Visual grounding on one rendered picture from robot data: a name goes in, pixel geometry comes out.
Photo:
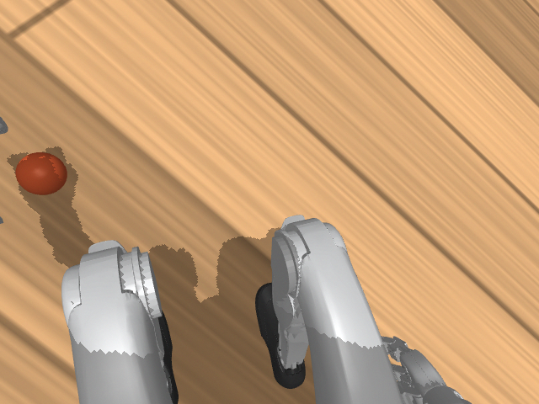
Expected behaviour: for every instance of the right robot foot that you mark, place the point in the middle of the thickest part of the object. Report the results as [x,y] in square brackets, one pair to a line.
[268,326]

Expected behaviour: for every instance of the right robot arm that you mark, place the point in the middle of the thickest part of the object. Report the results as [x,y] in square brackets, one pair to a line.
[443,395]

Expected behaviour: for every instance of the right robot hand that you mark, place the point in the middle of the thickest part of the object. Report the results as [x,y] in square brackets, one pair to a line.
[416,376]

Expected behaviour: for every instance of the ball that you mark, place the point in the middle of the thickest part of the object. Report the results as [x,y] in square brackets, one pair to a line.
[41,173]

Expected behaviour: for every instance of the left robot foot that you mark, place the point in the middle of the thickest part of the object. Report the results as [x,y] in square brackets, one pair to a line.
[167,359]

